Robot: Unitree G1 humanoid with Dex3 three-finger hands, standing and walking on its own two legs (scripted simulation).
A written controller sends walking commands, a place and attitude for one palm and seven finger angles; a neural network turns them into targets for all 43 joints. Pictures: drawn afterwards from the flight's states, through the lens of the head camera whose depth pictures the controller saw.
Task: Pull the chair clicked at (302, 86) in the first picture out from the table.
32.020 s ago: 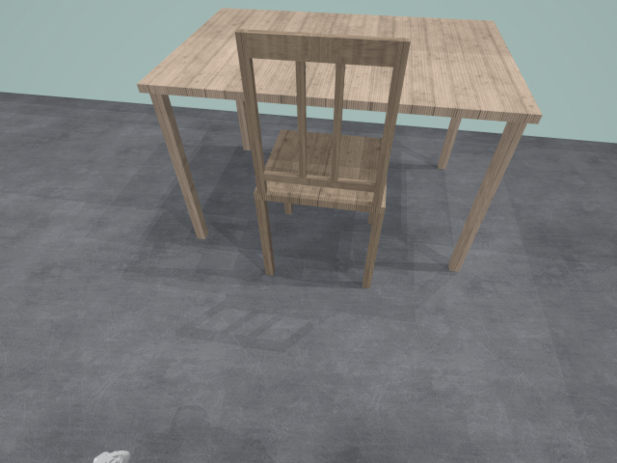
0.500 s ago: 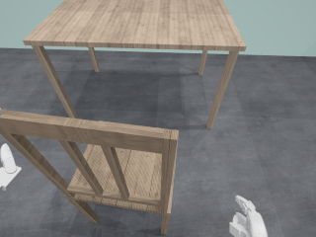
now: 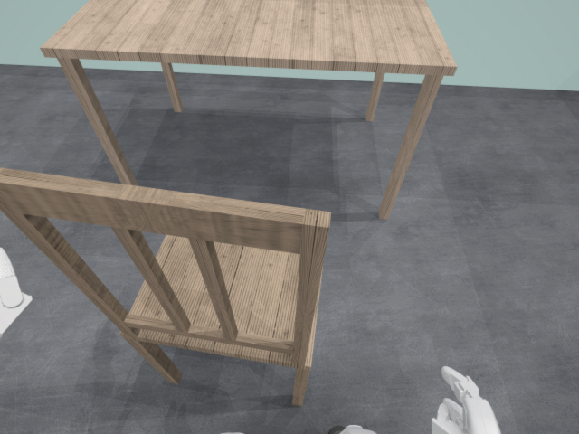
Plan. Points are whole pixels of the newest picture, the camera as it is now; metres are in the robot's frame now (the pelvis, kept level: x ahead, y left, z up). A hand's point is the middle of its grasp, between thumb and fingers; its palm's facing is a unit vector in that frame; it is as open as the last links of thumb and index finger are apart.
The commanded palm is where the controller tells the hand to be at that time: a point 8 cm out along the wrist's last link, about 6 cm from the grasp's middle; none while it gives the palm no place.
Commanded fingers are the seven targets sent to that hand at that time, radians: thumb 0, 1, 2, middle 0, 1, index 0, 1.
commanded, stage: step back with the hand held close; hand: left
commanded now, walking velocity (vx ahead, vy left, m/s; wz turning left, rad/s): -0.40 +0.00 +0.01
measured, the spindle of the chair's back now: (160, 287) +0.34 +0.23 -0.05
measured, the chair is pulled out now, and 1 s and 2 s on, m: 0.60 0.60 0.60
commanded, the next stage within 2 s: stop stepping back and stand still in 1.10 s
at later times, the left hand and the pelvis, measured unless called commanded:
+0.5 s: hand (0, 306) +0.20 +0.27 +0.18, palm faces +0.48 -0.71 -0.51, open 7.4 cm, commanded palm +0.13 +0.30 +0.19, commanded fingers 0.00 0.90 0.90 -0.20 -0.30 -0.20 -0.30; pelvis +0.00 +0.00 +0.00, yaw +1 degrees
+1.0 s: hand out of the picture +0.13 +0.27 +0.18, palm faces +0.48 -0.78 -0.41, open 7.4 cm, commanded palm +0.07 +0.30 +0.19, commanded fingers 0.00 0.90 0.90 -0.20 -0.30 -0.20 -0.30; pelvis -0.06 +0.00 +0.01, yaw +1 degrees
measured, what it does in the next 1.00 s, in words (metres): lifts its right foot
